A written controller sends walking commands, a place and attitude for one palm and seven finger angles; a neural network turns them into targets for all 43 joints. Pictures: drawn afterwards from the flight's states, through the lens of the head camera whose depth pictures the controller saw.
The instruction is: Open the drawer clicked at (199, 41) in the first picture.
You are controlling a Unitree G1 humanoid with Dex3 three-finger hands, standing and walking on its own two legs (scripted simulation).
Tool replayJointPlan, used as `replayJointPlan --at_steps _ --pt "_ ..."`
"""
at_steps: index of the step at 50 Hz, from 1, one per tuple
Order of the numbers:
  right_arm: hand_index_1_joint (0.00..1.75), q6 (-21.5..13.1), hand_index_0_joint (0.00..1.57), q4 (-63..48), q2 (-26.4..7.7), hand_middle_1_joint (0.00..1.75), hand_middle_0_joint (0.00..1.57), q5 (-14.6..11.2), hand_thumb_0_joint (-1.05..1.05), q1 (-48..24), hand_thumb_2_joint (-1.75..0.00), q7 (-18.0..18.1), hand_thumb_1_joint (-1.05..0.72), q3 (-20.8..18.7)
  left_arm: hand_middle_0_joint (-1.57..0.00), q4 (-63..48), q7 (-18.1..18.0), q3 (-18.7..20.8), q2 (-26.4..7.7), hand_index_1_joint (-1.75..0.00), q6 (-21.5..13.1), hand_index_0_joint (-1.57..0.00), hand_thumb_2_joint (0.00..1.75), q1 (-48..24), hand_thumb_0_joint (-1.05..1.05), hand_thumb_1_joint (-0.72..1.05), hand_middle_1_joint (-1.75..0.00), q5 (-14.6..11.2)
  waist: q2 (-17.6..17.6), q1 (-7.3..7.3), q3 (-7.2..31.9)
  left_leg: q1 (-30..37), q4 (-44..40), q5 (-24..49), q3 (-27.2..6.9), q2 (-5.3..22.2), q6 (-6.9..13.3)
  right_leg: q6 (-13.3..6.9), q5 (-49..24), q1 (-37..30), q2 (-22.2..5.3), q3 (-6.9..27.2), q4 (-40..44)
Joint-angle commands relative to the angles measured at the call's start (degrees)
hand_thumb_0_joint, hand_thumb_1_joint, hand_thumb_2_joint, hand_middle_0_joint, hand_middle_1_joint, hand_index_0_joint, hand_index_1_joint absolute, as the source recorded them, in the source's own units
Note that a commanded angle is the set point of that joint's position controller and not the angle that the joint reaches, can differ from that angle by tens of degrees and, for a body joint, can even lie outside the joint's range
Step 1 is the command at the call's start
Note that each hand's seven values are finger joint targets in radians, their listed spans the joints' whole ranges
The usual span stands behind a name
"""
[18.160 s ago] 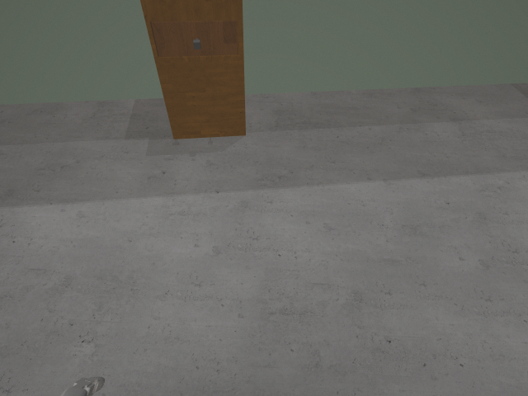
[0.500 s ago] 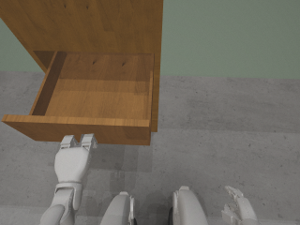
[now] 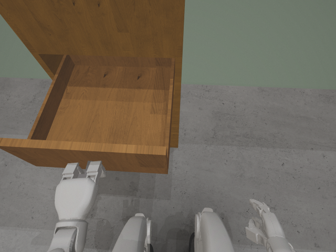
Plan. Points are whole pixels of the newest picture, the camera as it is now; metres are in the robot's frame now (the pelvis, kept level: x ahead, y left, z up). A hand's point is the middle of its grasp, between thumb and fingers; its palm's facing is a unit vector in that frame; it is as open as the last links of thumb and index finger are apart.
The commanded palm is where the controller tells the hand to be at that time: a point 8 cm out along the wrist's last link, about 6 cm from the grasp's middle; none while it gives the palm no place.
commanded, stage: pull the drawer open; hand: left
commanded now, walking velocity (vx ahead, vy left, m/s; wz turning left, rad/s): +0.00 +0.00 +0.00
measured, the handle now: (87, 175) +0.29 +0.22 -0.05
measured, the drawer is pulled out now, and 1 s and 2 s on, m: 0.29 0.30 0.30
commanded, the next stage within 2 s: open the thumb to release the handle in 0.32 s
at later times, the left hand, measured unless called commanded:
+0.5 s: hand (86, 203) +0.23 +0.22 -0.07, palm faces -0.03 -0.04 -1.00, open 6.0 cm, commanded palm +0.21 +0.22 -0.02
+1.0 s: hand (84, 201) +0.24 +0.22 -0.07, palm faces -0.03 -0.03 -1.00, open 13.0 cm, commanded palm +0.21 +0.22 -0.02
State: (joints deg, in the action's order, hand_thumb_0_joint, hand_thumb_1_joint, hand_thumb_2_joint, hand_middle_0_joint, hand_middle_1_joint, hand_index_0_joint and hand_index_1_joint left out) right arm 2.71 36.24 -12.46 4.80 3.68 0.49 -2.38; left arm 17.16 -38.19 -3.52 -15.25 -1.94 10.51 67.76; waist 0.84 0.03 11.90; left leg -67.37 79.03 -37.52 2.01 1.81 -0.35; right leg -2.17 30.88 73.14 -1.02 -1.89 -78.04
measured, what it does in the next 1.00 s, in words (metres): stands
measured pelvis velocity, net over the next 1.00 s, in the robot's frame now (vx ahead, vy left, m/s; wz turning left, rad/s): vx -0.02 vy -0.01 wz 0.02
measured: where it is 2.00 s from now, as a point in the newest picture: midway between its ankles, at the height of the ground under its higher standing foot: outside the picture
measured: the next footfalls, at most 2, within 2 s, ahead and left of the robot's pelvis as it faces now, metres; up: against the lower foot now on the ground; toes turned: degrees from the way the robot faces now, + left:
none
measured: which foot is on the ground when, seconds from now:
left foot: down 0.00-1.00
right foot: down 0.00-1.00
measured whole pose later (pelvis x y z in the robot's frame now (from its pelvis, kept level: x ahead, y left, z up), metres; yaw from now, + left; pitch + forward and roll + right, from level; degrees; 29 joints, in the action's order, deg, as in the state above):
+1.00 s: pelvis -0.02 -0.01 +0.00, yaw +1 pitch +24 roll +1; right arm 1.0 38.9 -13.4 4.2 4.3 2.6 -3.1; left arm 23.1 -38.8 -2.8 -16.6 -3.6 5.5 66.8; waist 1.3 0.6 11.4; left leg -68.8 79.6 -35.2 0.8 1.3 -1.1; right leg -3.0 29.1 74.1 -1.6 -2.9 -78.6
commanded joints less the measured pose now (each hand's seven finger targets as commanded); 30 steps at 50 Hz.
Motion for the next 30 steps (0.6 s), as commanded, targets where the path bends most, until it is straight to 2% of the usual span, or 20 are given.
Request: replayJointPlan --at_steps 1,3,5,7,10,11,12,15,18,20,21,22,23,25,26,28,30 --pt "0.3 -2.0 0.2 -7.37 -6.64 0.3 0.2 -0.09 0.0 -1.72 -0.9 0.75 -0.9 -2.17 -0.4 -8.98 -3.08 4.66 -7.28 -1.35 0.03 -0.4 0.9 7.78 0.0 0.9 -1.35 -0.75 -2.26 2.39 20.14 10.22 -8.9 20.78 -1.45 -3.38 1.17 -0.76 -19.15 -19.54 2.2 2.14 9.76" --pt "0.3 -2.15 0.2 -7.57 -6.64 0.3 0.2 -0.06 0.0 -2.05 -0.9 0.87 -0.9 -1.97 -0.4 -9.66 -3.03 4.68 -7.25 -1.35 -0.29 -0.4 0.9 8.63 0.0 0.9 -1.35 -1.02 -1.46 2.7 20.17 9.79 -8.84 20.59 -1.31 -3.5 1.2 -0.76 -19.2 -19.8 2.0 2.29 9.65" --pt "0.3 -2.17 0.2 -7.64 -6.53 0.3 0.2 0.0 0.0 -1.96 -0.9 0.98 -0.9 -2.0 -0.4 -9.51 -3.13 5.93 -8.11 -1.35 -0.69 -0.4 0.9 10.17 0.0 0.9 -1.35 -0.97 -2.58 3.11 20.71 9.03 -8.54 20.35 -1.26 -3.62 1.15 -0.7 -19.48 -20.58 2.06 2.74 9.38" --pt "0.3 -2.28 0.2 -7.84 -6.55 0.3 0.2 0.06 0.0 -2.17 -0.9 0.93 -0.9 -1.91 -0.4 -10.27 -2.97 5.36 -7.58 -1.35 -0.77 -0.4 0.9 10.48 0.0 0.9 -1.35 -1.19 -1.47 2.82 20.45 9.17 -8.35 20.56 -1.31 -3.6 1.24 -0.85 -19.73 -19.94 2.01 2.34 9.22" --pt "0.3 -2.23 0.2 -7.75 -6.54 0.3 0.2 0.05 0.0 -2.4 -0.9 0.95 -0.9 -1.97 -0.4 -10.2 -3.02 5.38 -7.76 -1.35 -1.13 -0.4 0.9 10.31 0.0 0.9 -1.35 -0.76 -2.1 2.83 19.41 8.73 -8.15 19.53 -1.35 -3.58 1.22 -0.72 -18.15 -18.87 2.05 2.68 9.36" --pt "0.3 -2.23 0.2 -7.95 -6.51 0.3 0.2 0.14 0.0 -2.0 -0.9 0.88 -0.9 -2.06 -0.4 -10.75 -3.05 5.5 -7.62 -1.35 -1.18 -0.4 0.9 11.2 0.0 0.9 -1.35 -0.82 -2.22 3.08 20.61 9.14 -8.14 20.18 -1.37 -3.51 1.21 -0.74 -18.86 -19.44 2.08 2.46 8.98" --pt "0.3 -2.28 0.2 -8.38 -6.67 0.3 0.2 0.19 0.0 -2.37 -0.9 0.85 -0.9 -1.91 -0.4 -11.75 -2.94 5.37 -7.65 -1.35 -1.29 -0.4 0.9 12.28 0.0 0.9 -1.35 -0.99 -0.66 3.27 21.11 9.66 -8.11 21.07 -1.5 -3.59 1.16 -0.98 -19.45 -19.11 2.09 2.06 8.46" --pt "0.3 -2.24 0.2 -8.44 -6.43 0.3 0.2 0.16 0.0 -2.5 -0.9 0.75 -0.9 -1.82 -0.4 -11.8 -2.59 4.84 -7.16 -1.35 -1.5 -0.4 0.9 13.59 0.0 0.9 -1.35 -1.32 -2.6 3.13 20.19 8.68 -7.78 20.31 -1.28 -3.69 1.25 -0.66 -19.73 -19.72 1.97 2.68 8.89" --pt "0.3 -2.33 0.2 -8.91 -6.26 0.3 0.2 0.18 0.0 -2.58 -0.9 0.67 -0.9 -1.65 -0.4 -12.67 -2.45 5.8 -7.96 -1.35 -2.18 -0.4 0.9 16.37 0.0 0.9 -1.35 -1.41 -1.59 4.11 21.44 8.69 -7.61 21.44 -1.26 -3.77 1.12 -0.88 -21.0 -20.23 1.96 2.83 7.86" --pt "0.3 -2.32 0.2 -9.18 -6.18 0.3 0.2 0.26 0.0 -2.8 -0.9 0.49 -0.9 -1.62 -0.4 -13.33 -2.26 5.54 -7.73 -1.35 -2.47 -0.4 0.9 17.45 0.0 0.9 -1.35 -1.47 -1.75 4.09 21.09 8.23 -7.33 21.06 -1.09 -3.87 1.16 -0.81 -21.38 -20.5 1.91 3.37 8.08" --pt "0.3 -1.91 0.2 -6.56 -7.09 0.3 0.2 0.39 0.0 -2.78 -0.9 0.95 -0.9 -2.05 -0.4 -13.63 -3.19 4.95 -9.8 -1.35 -2.3 -0.4 0.9 -1.87 0.0 0.9 -1.35 0.1 -2.58 -0.7 19.32 7.15 -5.61 18.68 -1.78 -3.09 1.48 -0.23 -18.97 -15.63 1.5 3.42 8.5" --pt "0.3 -2.22 0.2 -6.53 -6.66 0.3 0.2 0.65 0.0 -1.82 -0.9 1.59 -0.9 -2.38 -0.4 -12.94 -3.86 6.29 -9.43 -1.34 -2.67 -0.4 0.87 -3.1 0.0 0.83 -1.34 0.52 -2.51 0.15 19.12 6.64 -5.51 18.05 -1.66 -3.28 1.53 -0.24 -17.14 -15.75 1.59 2.82 8.34" --pt "0.3 -2.58 0.2 -6.43 -6.74 0.3 0.2 0.74 0.0 -2.22 -0.9 1.66 -0.9 -2.29 -0.39 -10.91 -4.56 6.46 -9.34 -1.34 -2.7 -0.39 0.84 -0.72 0.0 0.76 -1.34 1.08 -1.33 1.14 20.28 7.37 -5.76 18.25 -1.44 -3.45 1.4 -0.29 -16.64 -15.42 1.54 2.96 8.15" --pt "0.3 -2.72 0.2 -6.1 -6.76 0.3 0.2 0.53 0.0 -1.9 -0.9 1.63 -0.9 -2.55 -0.38 -9.51 -4.6 5.88 -8.45 -1.32 -1.88 -0.38 0.78 0.8 0.0 0.62 -1.32 0.38 -1.66 1.17 20.96 8.48 -6.09 19.0 -1.21 -3.54 1.4 -0.29 -17.9 -16.57 1.59 2.9 8.83" --pt "0.3 -2.6 0.2 -6.27 -6.87 0.3 0.2 0.41 0.0 -1.55 -0.9 1.63 -0.9 -2.73 -0.38 -9.88 -4.63 6.52 -9.04 -1.31 -1.25 -0.38 0.75 1.3 0.0 0.55 -1.31 0.03 -1.62 1.69 22.84 9.06 -6.46 19.09 -1.15 -3.55 1.38 -0.3 -17.81 -18.11 1.58 2.87 8.98" --pt "0.3 -2.33 0.2 -6.14 -6.83 0.3 0.2 0.02 0.0 -1.66 -0.9 1.94 -0.9 -2.57 -0.36 -8.97 -4.28 5.93 -8.86 -1.3 -0.14 -0.36 0.69 0.91 0.0 0.41 -1.3 -0.49 -2.73 1.46 22.53 8.92 -7.12 18.66 -1.17 -3.64 1.35 -0.11 -17.43 -19.13 1.39 2.64 9.64" --pt "0.3 -2.44 0.2 -5.93 -6.79 0.3 0.2 -0.22 0.0 -1.9 -0.9 2.3 -0.9 -2.59 -0.35 -9.51 -4.0 5.33 -9.02 -1.28 0.32 -0.35 0.63 -0.99 0.0 0.27 -1.28 -0.8 -2.42 1.4 22.5 8.61 -7.55 17.64 -1.01 -3.71 1.41 0.07 -16.57 -20.12 1.22 3.07 10.51"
